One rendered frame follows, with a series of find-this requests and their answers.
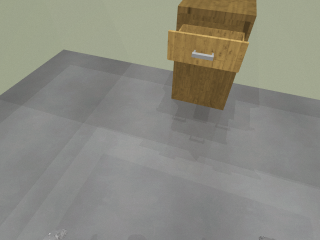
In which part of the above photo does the robot left hand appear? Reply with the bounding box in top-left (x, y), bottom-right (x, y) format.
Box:
top-left (42, 229), bottom-right (68, 240)

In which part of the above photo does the handle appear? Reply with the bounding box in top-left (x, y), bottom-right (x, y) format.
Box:
top-left (191, 50), bottom-right (214, 61)

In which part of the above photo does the drawer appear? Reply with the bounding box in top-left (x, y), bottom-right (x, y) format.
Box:
top-left (167, 24), bottom-right (249, 73)

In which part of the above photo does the cabinet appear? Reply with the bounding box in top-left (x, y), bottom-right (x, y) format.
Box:
top-left (171, 0), bottom-right (257, 110)

